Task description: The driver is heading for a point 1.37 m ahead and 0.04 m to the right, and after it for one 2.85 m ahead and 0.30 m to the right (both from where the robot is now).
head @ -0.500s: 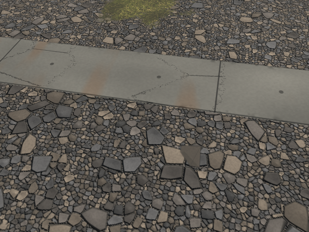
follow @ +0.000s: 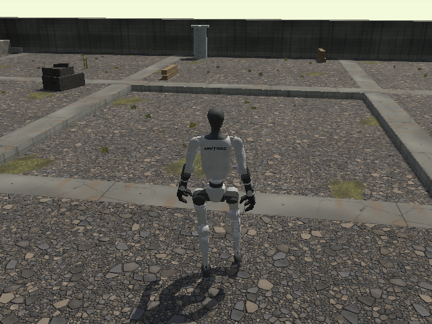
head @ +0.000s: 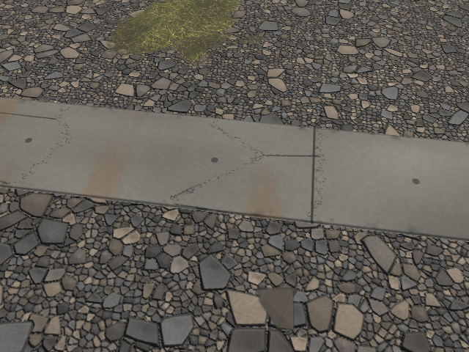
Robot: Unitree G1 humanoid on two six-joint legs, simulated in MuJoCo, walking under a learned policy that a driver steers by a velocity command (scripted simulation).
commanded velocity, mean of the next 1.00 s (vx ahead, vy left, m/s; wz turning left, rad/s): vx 0.50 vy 0.00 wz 0.00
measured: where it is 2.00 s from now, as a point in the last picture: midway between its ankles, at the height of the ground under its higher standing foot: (248, 192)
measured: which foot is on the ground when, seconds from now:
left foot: down 0.00-0.32, up 0.34-0.84, down 0.86-1.00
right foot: up 0.00-0.28, down 0.30-0.88, up 0.90-1.00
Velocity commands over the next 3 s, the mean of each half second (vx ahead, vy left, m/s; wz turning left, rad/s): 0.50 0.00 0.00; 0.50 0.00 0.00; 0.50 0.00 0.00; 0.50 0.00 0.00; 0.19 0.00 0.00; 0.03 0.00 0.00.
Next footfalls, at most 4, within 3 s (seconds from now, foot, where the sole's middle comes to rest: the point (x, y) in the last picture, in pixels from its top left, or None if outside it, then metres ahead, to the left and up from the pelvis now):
0.30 right None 0.34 -0.17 -0.78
0.86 left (213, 309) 0.65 0.07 -0.78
1.42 right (281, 220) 0.97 -0.17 -0.78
1.98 left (218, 153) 1.31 0.05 -0.78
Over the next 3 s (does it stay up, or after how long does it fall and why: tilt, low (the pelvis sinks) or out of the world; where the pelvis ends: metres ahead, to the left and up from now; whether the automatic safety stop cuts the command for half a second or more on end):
stays up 1.30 -0.04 -0.01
